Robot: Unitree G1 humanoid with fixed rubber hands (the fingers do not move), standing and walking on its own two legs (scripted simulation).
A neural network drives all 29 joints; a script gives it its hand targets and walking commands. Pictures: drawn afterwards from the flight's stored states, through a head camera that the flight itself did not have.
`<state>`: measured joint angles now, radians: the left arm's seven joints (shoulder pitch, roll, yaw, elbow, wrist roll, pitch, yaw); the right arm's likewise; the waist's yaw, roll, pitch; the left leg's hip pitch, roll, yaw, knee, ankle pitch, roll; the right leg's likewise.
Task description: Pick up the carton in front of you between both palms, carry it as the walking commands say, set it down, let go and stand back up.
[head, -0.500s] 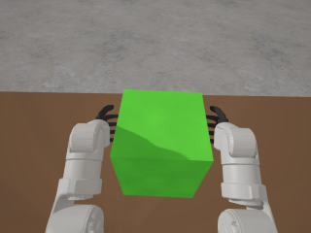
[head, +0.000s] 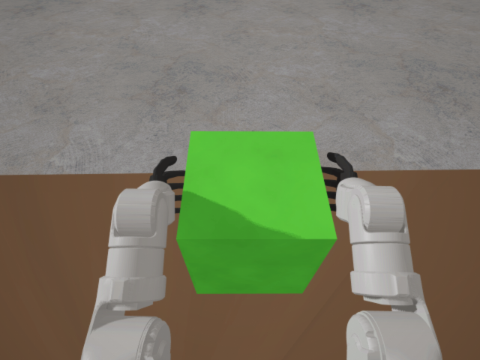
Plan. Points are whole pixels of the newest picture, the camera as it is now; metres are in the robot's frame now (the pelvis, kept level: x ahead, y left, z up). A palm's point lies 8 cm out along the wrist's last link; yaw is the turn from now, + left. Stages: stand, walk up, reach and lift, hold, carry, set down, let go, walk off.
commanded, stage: carry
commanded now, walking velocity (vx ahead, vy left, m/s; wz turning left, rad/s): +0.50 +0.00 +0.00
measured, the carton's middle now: (250, 218) +0.38 -0.01 +0.03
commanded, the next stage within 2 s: none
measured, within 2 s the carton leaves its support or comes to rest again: neither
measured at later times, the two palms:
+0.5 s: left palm (166, 112) +0.64 +0.18 +0.09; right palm (291, 108) +0.65 -0.11 +0.09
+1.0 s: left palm (198, 62) +0.93 +0.13 +0.07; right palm (293, 62) +0.93 -0.16 +0.07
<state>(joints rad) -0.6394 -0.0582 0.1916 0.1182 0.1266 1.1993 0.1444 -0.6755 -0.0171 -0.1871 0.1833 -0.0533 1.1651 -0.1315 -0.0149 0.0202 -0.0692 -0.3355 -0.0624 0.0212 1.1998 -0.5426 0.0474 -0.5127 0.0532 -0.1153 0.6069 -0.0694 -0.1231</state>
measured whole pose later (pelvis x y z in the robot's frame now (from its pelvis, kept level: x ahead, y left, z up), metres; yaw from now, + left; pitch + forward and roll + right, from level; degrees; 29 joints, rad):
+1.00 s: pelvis +0.58 +0.01 -0.07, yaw +1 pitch +4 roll +1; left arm -0.66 -0.06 0.21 0.10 0.13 1.22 0.16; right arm -0.70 0.01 -0.19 0.18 -0.07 1.18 -0.17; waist -0.06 0.00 -0.09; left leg -0.20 -0.07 0.07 0.90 -0.52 0.06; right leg -0.48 0.03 -0.09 0.48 0.02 -0.09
